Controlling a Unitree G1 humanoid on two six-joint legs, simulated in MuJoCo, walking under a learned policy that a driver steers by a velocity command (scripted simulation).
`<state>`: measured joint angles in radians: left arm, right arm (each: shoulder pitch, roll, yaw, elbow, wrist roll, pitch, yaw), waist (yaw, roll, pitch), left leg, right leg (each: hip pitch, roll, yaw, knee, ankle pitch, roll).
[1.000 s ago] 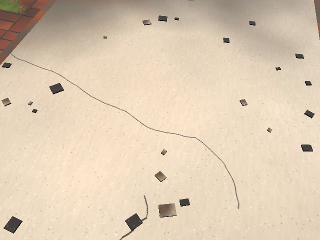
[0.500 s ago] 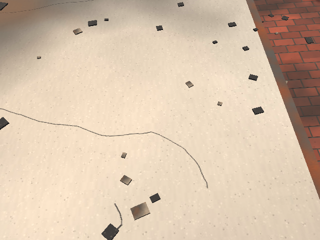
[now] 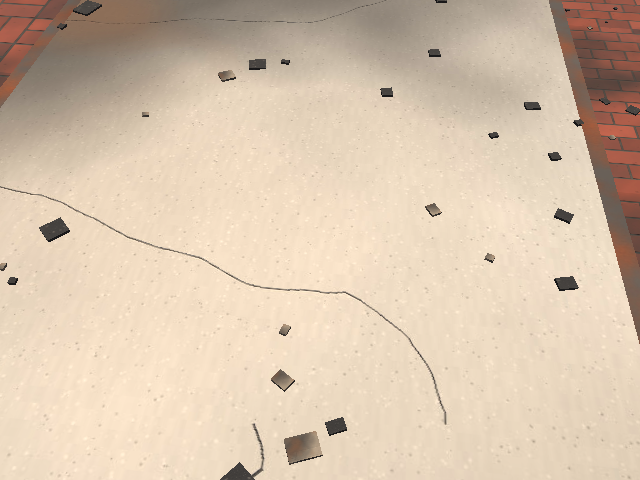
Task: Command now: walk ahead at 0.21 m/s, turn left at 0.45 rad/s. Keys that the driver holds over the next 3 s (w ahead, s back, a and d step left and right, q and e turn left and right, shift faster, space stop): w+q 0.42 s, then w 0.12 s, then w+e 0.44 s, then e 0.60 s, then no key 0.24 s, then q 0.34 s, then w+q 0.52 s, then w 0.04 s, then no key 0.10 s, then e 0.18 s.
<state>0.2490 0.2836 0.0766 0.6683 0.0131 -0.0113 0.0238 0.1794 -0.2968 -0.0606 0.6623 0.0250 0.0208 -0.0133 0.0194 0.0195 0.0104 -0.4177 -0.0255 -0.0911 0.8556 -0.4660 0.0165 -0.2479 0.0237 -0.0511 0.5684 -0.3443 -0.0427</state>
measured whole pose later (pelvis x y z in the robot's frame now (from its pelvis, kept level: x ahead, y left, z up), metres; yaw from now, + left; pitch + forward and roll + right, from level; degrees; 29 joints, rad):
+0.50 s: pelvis +0.16 +0.12 +0.02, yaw +16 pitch +2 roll -1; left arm 0.17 0.32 0.06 0.67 0.01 -0.10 -0.01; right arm 0.35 -0.27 -0.04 0.67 0.00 -0.05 0.01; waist -0.03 -0.04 0.02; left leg -0.19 -0.07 -0.05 0.39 -0.23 0.09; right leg -0.64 -0.09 0.04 1.04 -0.18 0.03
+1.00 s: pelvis +0.47 +0.16 +0.01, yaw +9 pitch +1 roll -1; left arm 0.29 0.29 0.05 0.72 -0.01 -0.06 -0.02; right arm 0.22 -0.30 -0.02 0.66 -0.01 -0.10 0.00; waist 0.02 0.03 0.04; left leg -0.55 0.05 -0.08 1.11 -0.33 -0.03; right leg -0.25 0.13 0.05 0.37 -0.14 -0.10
